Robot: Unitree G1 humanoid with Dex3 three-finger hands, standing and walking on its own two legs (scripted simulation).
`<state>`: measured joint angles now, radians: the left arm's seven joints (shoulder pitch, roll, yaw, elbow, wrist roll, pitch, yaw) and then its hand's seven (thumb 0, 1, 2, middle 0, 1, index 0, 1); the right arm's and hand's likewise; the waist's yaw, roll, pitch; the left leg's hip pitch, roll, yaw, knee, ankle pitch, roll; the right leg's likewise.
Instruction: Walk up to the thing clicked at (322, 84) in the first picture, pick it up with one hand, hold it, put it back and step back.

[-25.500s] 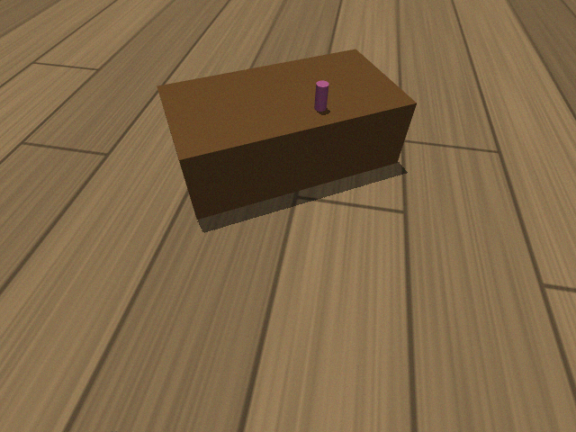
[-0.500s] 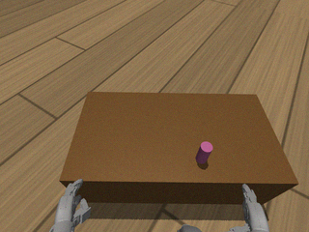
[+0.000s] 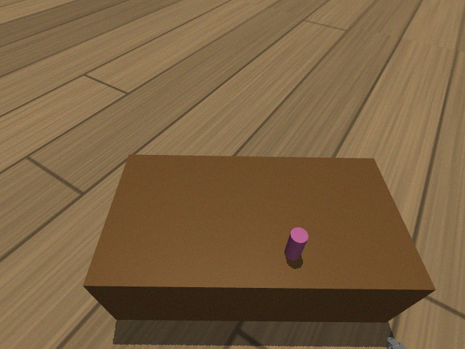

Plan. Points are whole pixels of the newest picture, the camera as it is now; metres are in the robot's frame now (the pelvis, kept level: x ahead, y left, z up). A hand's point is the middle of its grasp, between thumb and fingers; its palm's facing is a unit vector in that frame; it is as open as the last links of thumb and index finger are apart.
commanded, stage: home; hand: right
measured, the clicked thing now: (295, 244) +0.48 -0.20 -0.34
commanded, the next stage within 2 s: stand in 1.20 s
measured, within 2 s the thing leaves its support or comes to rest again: neither
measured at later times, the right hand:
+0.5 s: hand out of the picture +0.01 -0.26 -0.14, palm faces -0.02 +0.93 -0.36, open 17.4 cm
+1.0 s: hand out of the picture +0.04 -0.23 -0.14, palm faces -0.04 +0.93 -0.35, open 17.5 cm
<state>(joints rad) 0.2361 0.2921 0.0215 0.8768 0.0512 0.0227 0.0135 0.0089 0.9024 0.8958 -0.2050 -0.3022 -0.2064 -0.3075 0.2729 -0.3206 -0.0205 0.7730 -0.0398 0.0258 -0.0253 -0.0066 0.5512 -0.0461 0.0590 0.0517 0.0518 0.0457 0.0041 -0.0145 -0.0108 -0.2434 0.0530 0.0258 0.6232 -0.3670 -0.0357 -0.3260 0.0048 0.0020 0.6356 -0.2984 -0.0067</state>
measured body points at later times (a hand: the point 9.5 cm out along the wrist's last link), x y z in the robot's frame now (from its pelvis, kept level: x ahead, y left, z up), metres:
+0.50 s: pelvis -0.03 -0.02 +0.02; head -0.03 -0.01 +0.47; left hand +0.04 +0.27 -0.12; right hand +0.01 -0.31 -0.12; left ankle -0.02 +0.14 -0.72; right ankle +0.02 -0.11 -0.73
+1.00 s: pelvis -0.01 +0.01 +0.02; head +0.00 +0.03 +0.47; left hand +0.04 +0.30 -0.13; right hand +0.04 -0.28 -0.11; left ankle -0.02 +0.14 -0.73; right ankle +0.02 -0.11 -0.73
